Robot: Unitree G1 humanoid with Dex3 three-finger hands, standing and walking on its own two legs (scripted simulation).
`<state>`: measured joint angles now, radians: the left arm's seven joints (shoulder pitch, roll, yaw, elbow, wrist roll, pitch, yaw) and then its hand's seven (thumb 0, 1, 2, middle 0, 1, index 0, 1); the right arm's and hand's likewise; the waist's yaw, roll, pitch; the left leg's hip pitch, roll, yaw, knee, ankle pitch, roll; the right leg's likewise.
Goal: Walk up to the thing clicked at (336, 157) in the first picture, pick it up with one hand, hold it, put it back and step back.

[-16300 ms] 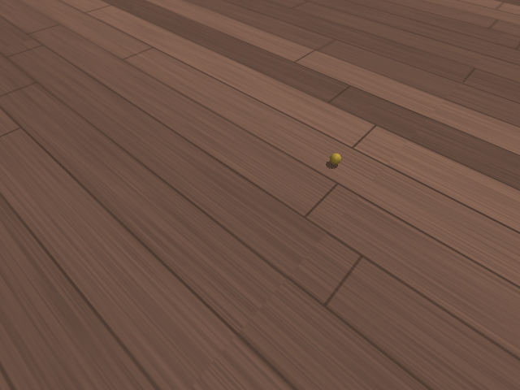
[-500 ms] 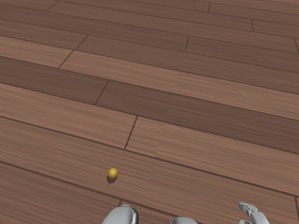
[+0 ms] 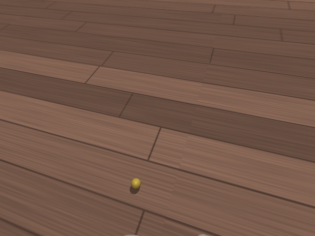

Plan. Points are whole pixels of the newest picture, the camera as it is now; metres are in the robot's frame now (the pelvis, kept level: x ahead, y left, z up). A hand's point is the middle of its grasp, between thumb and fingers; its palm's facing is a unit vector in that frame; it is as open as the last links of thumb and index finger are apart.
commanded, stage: walk up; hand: left
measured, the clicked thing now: (135, 183) +0.51 +0.21 -0.73
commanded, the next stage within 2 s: stand in 1.76 s
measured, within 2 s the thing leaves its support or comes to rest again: neither
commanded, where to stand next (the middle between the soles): +0.13 -0.01 m, yaw -3 degrees
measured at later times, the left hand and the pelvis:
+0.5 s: hand (81, 220) +0.19 +0.25 -0.15, palm faces -0.11 -0.93 -0.34, open 7.4 cm; pelvis +0.06 +0.01 -0.01, yaw -4 degrees
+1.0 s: hand (77, 199) +0.24 +0.28 -0.15, palm faces -0.16 -0.92 -0.37, open 7.4 cm; pelvis +0.13 +0.02 +0.00, yaw -6 degrees
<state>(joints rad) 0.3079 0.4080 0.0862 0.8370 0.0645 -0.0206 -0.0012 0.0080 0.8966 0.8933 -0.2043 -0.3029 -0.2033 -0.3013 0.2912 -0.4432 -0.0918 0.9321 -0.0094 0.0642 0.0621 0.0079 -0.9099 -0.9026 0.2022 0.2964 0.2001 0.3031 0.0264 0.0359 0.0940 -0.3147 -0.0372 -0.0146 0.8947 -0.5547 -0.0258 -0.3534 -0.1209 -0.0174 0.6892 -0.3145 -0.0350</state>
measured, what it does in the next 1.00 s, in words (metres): walks ahead: left foot, then right foot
